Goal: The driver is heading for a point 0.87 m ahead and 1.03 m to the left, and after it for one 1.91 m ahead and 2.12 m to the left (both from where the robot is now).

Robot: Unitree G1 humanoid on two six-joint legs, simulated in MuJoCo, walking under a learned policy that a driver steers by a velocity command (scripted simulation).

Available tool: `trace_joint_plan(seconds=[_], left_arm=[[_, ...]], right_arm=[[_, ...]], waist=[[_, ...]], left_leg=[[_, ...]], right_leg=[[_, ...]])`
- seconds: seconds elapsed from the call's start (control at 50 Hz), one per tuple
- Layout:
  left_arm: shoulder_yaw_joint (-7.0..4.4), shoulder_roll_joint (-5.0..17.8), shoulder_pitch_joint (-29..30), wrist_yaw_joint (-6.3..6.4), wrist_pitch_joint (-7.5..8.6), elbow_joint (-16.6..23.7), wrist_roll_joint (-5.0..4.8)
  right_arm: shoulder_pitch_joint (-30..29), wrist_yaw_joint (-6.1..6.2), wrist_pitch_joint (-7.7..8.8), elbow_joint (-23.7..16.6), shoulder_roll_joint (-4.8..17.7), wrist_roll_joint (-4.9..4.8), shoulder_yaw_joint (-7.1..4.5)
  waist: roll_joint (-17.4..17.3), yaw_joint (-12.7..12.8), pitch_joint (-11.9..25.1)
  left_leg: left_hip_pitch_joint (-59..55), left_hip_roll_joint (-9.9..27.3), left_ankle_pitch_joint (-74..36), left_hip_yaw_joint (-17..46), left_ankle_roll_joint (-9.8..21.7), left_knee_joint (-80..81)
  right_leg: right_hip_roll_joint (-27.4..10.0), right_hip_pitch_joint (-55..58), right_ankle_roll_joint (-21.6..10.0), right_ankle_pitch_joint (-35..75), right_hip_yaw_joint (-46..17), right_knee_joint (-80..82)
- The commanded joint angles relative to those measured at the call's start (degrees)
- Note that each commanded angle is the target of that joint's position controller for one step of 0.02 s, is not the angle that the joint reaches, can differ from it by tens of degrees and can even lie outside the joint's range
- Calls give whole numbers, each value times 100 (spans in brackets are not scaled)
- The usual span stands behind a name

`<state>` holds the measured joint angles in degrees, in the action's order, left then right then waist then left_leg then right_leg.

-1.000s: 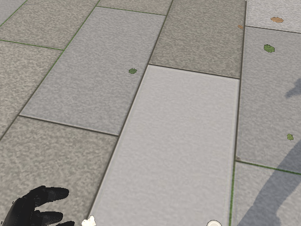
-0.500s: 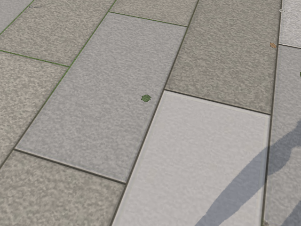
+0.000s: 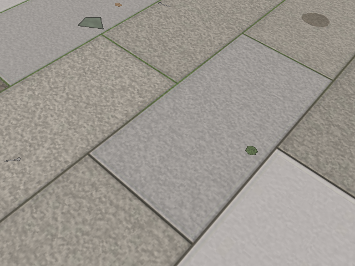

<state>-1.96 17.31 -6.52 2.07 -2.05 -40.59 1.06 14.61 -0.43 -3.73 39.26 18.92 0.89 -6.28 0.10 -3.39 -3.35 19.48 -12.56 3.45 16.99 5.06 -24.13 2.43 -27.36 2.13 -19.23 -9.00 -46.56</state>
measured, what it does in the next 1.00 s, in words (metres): steps on the spot, turning left: right foot, then left foot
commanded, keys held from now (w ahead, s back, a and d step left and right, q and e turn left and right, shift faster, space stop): q+shift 1.00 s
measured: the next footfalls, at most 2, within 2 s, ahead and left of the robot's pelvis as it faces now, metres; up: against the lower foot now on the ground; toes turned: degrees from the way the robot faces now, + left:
right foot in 0.14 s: +0.10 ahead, -0.13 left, +0.00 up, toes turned +18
left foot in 0.64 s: -0.02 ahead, +0.06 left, +0.00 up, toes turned +41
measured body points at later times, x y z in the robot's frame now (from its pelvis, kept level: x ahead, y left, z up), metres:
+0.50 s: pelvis +0.02 -0.06 +0.00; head +0.07 -0.05 +0.45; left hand +0.01 +0.24 -0.09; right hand +0.28 -0.24 -0.11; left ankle -0.05 +0.06 -0.68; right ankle +0.06 -0.14 -0.74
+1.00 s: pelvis +0.02 -0.02 +0.00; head +0.03 +0.03 +0.45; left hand -0.12 +0.27 -0.11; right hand +0.33 -0.10 -0.09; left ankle -0.05 +0.03 -0.74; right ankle +0.17 -0.08 -0.70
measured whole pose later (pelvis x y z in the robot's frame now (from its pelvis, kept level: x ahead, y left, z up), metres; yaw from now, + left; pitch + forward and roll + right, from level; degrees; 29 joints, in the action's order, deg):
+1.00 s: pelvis +0.02 -0.02 +0.00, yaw +58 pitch +2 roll -1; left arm -2.4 18.1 -8.3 0.7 -2.8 -37.4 1.2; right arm 14.0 -1.1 -3.5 37.8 19.7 1.0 -4.7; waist 0.7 -2.0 -3.9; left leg 15.8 -9.3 13.0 14.8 3.9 -28.5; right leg 0.7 -28.4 2.7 -21.3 -5.3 -48.5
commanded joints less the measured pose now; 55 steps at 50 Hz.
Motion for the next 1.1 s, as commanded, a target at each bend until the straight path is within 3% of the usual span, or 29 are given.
trace_joint_plan(seconds=[0.02, 0.08, 0.1, 0.12, 0.14, 0.16, 0.18, 0.2, 0.22, 0.26, 0.3, 0.38, 0.44, 0.52, 0.56, 0.6, 0.62, 0.64, 0.66, 0.68, 0.72, 0.76, 0.82, 0.92, 1.0, 1.06, 1.1], left_arm=[[-101, 488, 181, 17, 179, 440, -50], [-123, 580, -180, 70, 235, 360, -110], [-145, 641, -375, 115, 256, 322, -110], [-184, 770, -512, 183, 275, 288, -97], [-270, 1197, -448, 246, 253, 421, -67], [-287, 1567, 110, 207, 210, 680, 14], [-231, 1194, 210, 154, 177, 632, 106], [-142, 844, 281, 123, 168, 639, 73], [-90, 678, 348, 86, 165, 657, 47], [-50, 619, 282, 93, 150, 756, 51], [-75, 649, -112, 76, 156, 699, 64], [-196, 803, -696, 46, 163, 537, 71], [-254, 827, -742, -7, 181, 510, 88], [-316, 861, -615, -123, 215, 530, 83], [-357, 917, -660, -187, 213, 515, 27], [-391, 959, -687, -231, 177, 504, -80], [-407, 950, -704, -250, 138, 468, -132], [-382, 824, -929, -273, 112, 504, -123], [-224, 331, -705, -277, 67, 1075, 12], [-252, 636, -238, -189, -12, 1031, 169], [-268, 646, -318, -155, 11, 881, 12], [-310, 763, -523, -146, 6, 718, 115], [-265, 645, -591, -174, -46, 636, 83], [-196, 576, -130, -130, -36, 753, 41], [-157, 604, 49, -100, 58, 789, -22], [-144, 649, -114, -52, 124, 749, -86], [-159, 683, -491, 42, 178, 647, -72]], right_arm=[[122, -19, 44, -319, 934, 40, -248], [-193, -69, 51, -388, 943, 36, -237], [-323, -75, 64, -412, 908, 8, -219], [-320, -67, 94, -403, 796, -49, -179], [103, -32, 130, -378, 482, -99, -97], [227, 18, 146, -421, 473, -99, -125], [-143, 10, 169, -383, 1089, 135, -234], [-91, -52, 148, -348, 1035, 156, -242], [122, -118, 87, -252, 898, 145, -199], [336, -248, -18, -157, 813, 43, -143], [8, -290, -54, -262, 747, -21, -77], [-473, -344, -98, -432, 563, -38, 25], [-683, -387, -127, -554, 444, -63, 73], [-865, -409, -146, -715, 292, -108, 128], [-922, -385, -155, -783, 294, -116, 119], [-792, -342, -139, -803, 328, -59, 82], [-378, -275, -78, -670, 380, 8, 50], [119, -162, 11, -531, 940, 106, -97], [181, -95, 43, -674, 1924, -25, -307], [542, -68, 62, -626, 1612, -99, -336], [-224, 27, 21, -626, 1097, -47, -133], [-699, 64, 17, -738, 875, -76, -42], [-424, -6, 79, -619, 990, -59, -69], [-38, -34, 82, -508, 1129, 7, -132], [-29, -63, 86, -473, 1190, 39, -170], [-220, -82, 95, -480, 1171, 27, -181], [-517, -61, 117, -517, 1062, -53, -149]], waist=[[-848, -38, 665], [-929, 171, 651], [-929, 313, 610], [-648, 415, 605], [236, 224, 900], [1155, 134, 820], [568, 198, 419], [463, 93, 393], [447, 27, 389], [681, 66, 431], [691, 283, 374], [897, 573, 412], [955, 582, 489], [1021, 514, 594], [1106, 521, 644], [1030, 392, 702], [634, 119, 824], [-613, -89, 904], [-1960, 102, 846], [-947, -392, 1104], [-722, 125, 386], [-854, 351, 400], [-544, 340, 635], [-709, 109, 557], [-747, 101, 614], [-855, 244, 637], [-801, 573, 572]], left_leg=[[-1004, 1459, 1251, 2065, 405, 690], [-484, 1302, 1052, 2293, 201, 654], [-149, 1150, 1423, 2319, 9, 659], [305, 817, 2343, 2070, -289, 463], [685, 326, 3157, 1230, -608, -642], [1377, -350, 3130, -376, -767, -2430], [1474, 311, 2526, -658, -846, -3250], [1249, 470, 2191, -746, -798, -3720], [1217, 510, 1952, -843, -771, -4206], [1374, 646, 1788, -1141, -799, -4852], [1631, 850, 1732, -1337, -877, -4575], [1784, 1161, 1882, -1611, -1005, -3866], [1470, 1343, 1960, -1772, -946, -3357], [485, 1372, 2053, -2138, -714, -2382], [153, 1293, 2075, -2318, -588, -1867], [-336, 1209, 1897, -2346, -414, -1081], [-1045, 1166, 1242, -2159, -285, -271], [-2026, 1920, 480, -716, -33, 574], [-2329, 3471, -2132, 1707, 905, 431], [-2438, 3345, -2180, 1328, 1310, 285], [-1613, 2553, -1125, 398, 951, 428], [-1211, 2034, -1279, 61, 720, 408], [-1167, 1909, -1369, 244, 706, 298], [-1271, 1859, -492, 1103, 809, 264], [-1159, 1774, -904, 1613, 758, 61], [-896, 1614, -1232, 1944, 552, -76], [-311, 1284, -577, 1917, 136, -291]], right_leg=[[237, -66, -154, -122, 42, 466], [395, 986, -269, -85, 75, 1448], [360, 1541, -296, 145, 70, 2080], [61, 2222, -358, 462, -41, 2910], [-1147, 2764, -618, -494, -1098, 3470], [-2438, 2468, -1171, -787, -2471, 3834], [-2316, 1778, -1436, 68, -2010, 3724], [-1956, 1614, -1357, 906, -1282, 3393], [-1608, 1604, -1237, 1493, -634, 3211], [-1369, 1809, -1207, 2223, 38, 3009], [-1377, 2225, -1212, 2619, 327, 2906], [-1678, 2885, -1284, 3344, 595, 2734], [-1887, 2836, -1328, 3452, 906, 2666], [-2008, 2338, -1157, 3320, 1489, 2434], [-2116, 2286, -1023, 3272, 1646, 2192], [-2233, 2091, -765, 3079, 1838, 1650], [-2129, 1655, -482, 2639, 2077, 957], [-1677, 460, -99, 975, 2365, -491], [-614, -1334, 347, -2144, 2019, -1473], [-716, -1434, 348, -1985, 1021, -2101], [-853, -1287, 263, -814, 769, -1872], [-729, -876, 250, -232, 812, -1756], [-544, -686, 217, -135, 742, -1480], [-246, -773, 132, -212, 506, -561], [37, -258, -25, -238, 352, 91], [210, 572, -123, -218, 283, 891], [150, 1692, -155, 405, 282, 2274]])
Velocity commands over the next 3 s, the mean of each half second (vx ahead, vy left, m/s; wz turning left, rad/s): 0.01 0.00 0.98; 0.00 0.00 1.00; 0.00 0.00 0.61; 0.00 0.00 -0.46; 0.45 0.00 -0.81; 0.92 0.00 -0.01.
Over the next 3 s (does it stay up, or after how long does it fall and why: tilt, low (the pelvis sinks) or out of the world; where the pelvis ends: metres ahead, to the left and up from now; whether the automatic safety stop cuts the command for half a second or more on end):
stays up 0.46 0.26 -0.03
